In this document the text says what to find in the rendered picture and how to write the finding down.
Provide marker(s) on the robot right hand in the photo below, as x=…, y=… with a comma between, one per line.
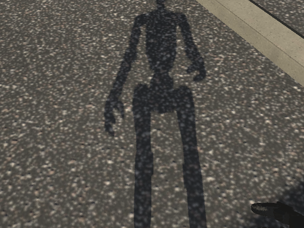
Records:
x=279, y=211

